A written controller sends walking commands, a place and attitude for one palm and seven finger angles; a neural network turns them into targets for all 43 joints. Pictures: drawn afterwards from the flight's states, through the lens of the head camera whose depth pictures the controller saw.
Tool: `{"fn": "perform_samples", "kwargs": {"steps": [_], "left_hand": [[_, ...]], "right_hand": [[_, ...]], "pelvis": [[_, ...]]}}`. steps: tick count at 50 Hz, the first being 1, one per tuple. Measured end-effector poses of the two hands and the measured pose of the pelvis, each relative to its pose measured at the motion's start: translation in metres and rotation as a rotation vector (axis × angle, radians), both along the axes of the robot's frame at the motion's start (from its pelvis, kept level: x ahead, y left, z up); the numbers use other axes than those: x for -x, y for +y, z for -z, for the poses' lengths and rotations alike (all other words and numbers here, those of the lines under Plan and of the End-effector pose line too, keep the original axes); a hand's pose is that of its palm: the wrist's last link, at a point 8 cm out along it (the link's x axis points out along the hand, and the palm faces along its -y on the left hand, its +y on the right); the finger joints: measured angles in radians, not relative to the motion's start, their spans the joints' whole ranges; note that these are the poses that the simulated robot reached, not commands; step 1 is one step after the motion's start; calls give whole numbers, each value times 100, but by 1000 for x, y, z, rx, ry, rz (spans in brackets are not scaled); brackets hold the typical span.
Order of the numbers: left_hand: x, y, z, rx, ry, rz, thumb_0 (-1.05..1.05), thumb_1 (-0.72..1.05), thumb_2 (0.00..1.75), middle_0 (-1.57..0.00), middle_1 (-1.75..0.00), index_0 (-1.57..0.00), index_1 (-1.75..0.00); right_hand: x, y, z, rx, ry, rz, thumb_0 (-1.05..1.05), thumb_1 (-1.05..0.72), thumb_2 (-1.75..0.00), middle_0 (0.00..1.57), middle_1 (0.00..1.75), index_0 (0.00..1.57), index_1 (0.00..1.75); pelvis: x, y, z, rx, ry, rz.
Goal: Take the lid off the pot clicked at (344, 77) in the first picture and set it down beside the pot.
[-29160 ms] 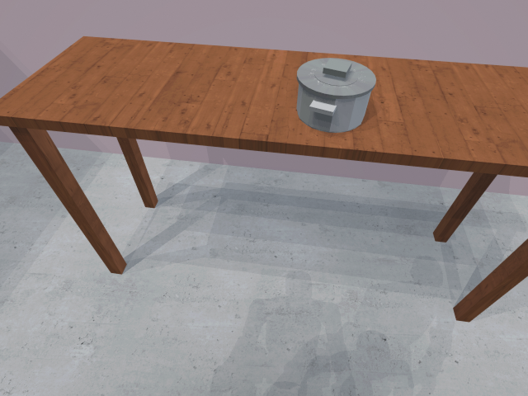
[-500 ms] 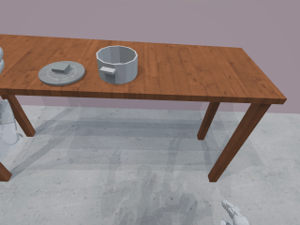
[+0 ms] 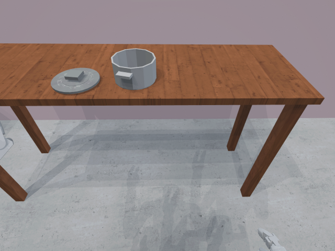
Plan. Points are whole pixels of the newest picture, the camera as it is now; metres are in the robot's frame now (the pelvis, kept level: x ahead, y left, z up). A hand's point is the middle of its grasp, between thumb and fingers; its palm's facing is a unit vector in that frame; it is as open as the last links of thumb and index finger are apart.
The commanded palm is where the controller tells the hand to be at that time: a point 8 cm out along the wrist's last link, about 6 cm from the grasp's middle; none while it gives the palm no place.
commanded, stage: stop stepping back and stand still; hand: left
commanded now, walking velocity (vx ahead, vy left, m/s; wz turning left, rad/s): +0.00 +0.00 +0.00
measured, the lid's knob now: (74, 75) +0.69 +0.39 +0.08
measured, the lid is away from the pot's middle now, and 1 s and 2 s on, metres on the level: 0.23 0.23 0.23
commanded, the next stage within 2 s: let the arm hang, fingers relaxed in 0.88 s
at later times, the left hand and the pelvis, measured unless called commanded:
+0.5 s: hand out of the picture +0.00 +0.19 -0.17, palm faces +0.08 -0.97 -0.24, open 6.9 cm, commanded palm none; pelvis +0.04 -0.01 +0.00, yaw +4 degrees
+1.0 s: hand out of the picture +0.06 +0.17 -0.16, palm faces +0.08 -0.97 -0.21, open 7.2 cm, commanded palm none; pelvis +0.05 -0.01 +0.01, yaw +3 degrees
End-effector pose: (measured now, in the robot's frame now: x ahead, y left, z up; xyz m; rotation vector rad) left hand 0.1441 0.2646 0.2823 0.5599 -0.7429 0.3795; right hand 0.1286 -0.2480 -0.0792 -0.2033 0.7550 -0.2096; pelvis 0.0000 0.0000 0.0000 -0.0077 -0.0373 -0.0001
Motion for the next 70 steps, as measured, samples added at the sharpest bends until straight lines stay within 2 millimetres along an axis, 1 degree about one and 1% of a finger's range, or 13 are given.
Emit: {"fn": "perform_samples", "kwargs": {"steps": [3, 5, 7, 9, 11, 14, 17, 23, 29, 34, 40, 49, 70], "left_hand": [[-15, 5, 4, 17, 50, -42, 1, 89, 90, -21, -30, -21, -30], [-38, 11, 33, 22, 193, -53, 1, 89, 90, -20, -30, -21, -30], [-66, 20, 97, 126, 474, -72, 0, 90, 90, -20, -30, -20, -30], [-76, 24, 180, 270, 788, -104, 0, 90, 90, -19, -30, -20, -30], [-64, 18, 266, 417, 1090, -135, 0, 91, 90, -19, -29, -20, -30], [-14, -9, 373, 589, 1500, -154, 1, 91, 90, -19, -29, -19, -30], [53, -42, 429, 733, 1817, -172, 1, 93, 90, -19, -29, -20, -30], [133, -25, 427, 769, 2021, -376, -2, 102, 90, -20, -30, -21, -30], [168, -28, 407, 749, 2112, -481, 0, 96, 90, -20, -30, -20, -30], [159, -41, 407, 763, 2112, -456, 1, 93, 90, -20, -30, -20, -30], [119, -60, 415, 780, 2034, -348, 1, 91, 90, -20, -30, -20, -30], [97, -49, 415, 748, 1980, -337, 3, 95, 90, -20, -30, -20, -30], [114, -51, 415, 766, 2034, -335, 1, 92, 90, -20, -30, -20, -30]], "right_hand": [[-14, 8, -2, -40, -35, -7, 2, -90, -90, 20, 30, 20, 30], [-23, 11, 6, -65, -35, -58, 2, -90, -90, 20, 30, 20, 30], [-27, 10, 21, -82, 22, -83, 1, -90, -90, 20, 30, 20, 30], [-27, 9, 34, -89, 87, -87, 1, -90, -90, 20, 30, 20, 30], [-21, 8, 41, -81, 147, -79, 1, -90, -90, 20, 30, 20, 30], [-4, 7, 47, -51, 240, -45, 1, -90, -90, 20, 30, 20, 30], [26, 7, 46, -22, 351, -10, 1, -90, -90, 20, 30, 20, 30], [90, 4, 51, -36, 625, 35, 1, -90, -90, 20, 30, 20, 30], [114, 8, 56, -97, 743, 70, 1, -90, -90, 20, 30, 20, 30], [108, 21, 61, -132, 729, 71, 1, -90, -90, 20, 30, 20, 30], [90, 33, 64, -147, 675, 61, 2, -92, -90, 20, 30, 20, 30], [85, 28, 61, -137, 640, 81, 2, -92, -90, 20, 30, 20, 30], [97, 39, 59, -149, 674, 89, 1, -91, -90, 20, 30, 20, 30]], "pelvis": [[-7, -2, -2, -4, 7, -1], [-10, -3, -1, -3, 33, -19], [-12, -1, 2, -3, 43, -39], [-15, 0, 6, -1, 37, -62], [-18, 2, 10, 1, 23, -78], [-25, 5, 14, 3, 11, -77], [-29, 5, 12, -10, 21, -55], [-35, -7, 2, -18, 44, -58], [-41, -10, -6, 2, 39, -69], [-45, -8, -9, 1, 34, -59], [-45, -6, -10, -4, 21, -53], [-46, -7, -10, -6, 11, -46], [-44, 0, -12, -5, 12, -39]]}}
